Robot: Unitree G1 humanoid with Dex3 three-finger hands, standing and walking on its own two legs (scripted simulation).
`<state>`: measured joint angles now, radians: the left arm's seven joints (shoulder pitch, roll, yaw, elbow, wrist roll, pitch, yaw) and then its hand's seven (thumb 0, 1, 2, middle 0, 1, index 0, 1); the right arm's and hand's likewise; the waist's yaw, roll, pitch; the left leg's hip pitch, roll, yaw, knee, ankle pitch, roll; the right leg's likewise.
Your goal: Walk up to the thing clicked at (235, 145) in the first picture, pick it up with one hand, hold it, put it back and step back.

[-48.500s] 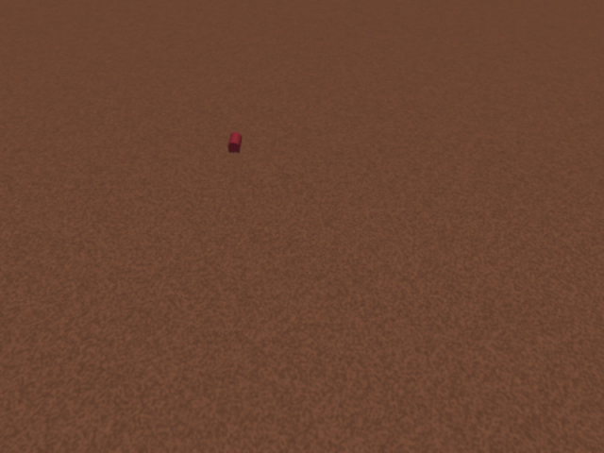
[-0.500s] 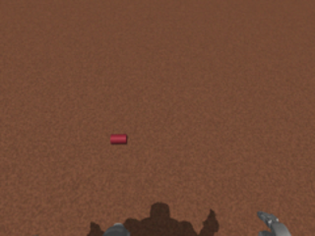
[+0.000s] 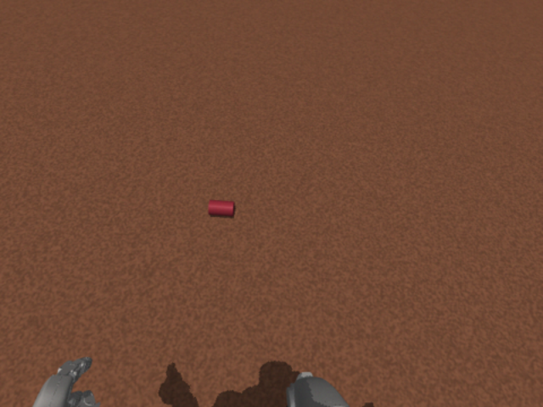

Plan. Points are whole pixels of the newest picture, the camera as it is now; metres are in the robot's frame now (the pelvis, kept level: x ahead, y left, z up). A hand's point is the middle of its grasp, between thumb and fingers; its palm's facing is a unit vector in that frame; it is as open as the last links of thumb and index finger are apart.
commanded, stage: step back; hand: left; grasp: from above
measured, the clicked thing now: (221, 208) +0.94 +0.16 -0.72
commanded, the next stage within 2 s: stand in 1.54 s
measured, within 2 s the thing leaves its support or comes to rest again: neither
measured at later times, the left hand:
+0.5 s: hand out of the picture -0.12 +0.22 -0.12, palm faces -0.05 -0.89 -0.45, open 7.4 cm
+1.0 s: hand out of the picture -0.15 +0.20 -0.13, palm faces +0.04 -0.92 -0.40, open 7.4 cm
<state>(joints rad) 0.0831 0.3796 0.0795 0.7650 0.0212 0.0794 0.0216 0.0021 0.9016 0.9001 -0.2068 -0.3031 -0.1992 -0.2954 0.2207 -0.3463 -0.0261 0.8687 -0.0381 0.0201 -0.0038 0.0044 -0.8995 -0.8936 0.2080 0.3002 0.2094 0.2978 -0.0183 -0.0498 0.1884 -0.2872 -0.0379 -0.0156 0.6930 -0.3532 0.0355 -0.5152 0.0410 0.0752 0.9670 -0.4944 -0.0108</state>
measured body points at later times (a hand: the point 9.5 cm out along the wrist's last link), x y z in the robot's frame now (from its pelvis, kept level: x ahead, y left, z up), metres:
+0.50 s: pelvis -0.17 -0.06 +0.01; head -0.14 -0.09 +0.46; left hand -0.12 +0.26 -0.09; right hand -0.08 -0.38 -0.12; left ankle -0.14 +0.11 -0.64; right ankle -0.18 -0.17 -0.72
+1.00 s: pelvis -0.20 -0.08 +0.01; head -0.20 -0.09 +0.45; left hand -0.15 +0.24 -0.11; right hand -0.13 -0.39 -0.12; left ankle -0.23 +0.07 -0.70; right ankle -0.18 -0.17 -0.72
